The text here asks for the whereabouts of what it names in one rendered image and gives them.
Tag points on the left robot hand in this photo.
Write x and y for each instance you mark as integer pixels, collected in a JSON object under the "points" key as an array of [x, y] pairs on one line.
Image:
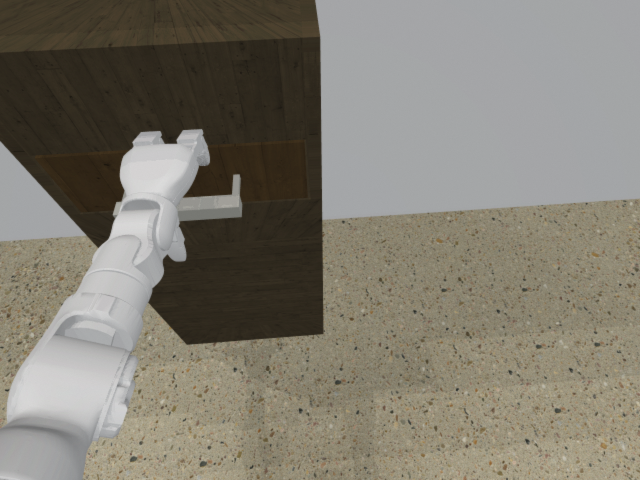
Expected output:
{"points": [[167, 170]]}

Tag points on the left robot upper arm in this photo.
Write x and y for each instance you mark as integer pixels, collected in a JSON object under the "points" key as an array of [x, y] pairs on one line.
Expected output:
{"points": [[76, 392]]}

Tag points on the robot left forearm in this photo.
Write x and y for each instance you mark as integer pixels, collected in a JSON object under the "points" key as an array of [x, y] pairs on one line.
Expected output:
{"points": [[108, 306]]}

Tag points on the cabinet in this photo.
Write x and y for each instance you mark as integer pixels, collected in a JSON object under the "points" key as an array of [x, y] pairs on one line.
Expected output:
{"points": [[82, 76]]}

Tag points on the handle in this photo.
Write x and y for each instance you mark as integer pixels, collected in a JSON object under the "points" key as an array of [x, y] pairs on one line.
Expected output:
{"points": [[206, 207]]}

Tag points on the drawer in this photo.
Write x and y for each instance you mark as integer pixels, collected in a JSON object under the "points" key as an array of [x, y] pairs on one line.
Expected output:
{"points": [[268, 170]]}

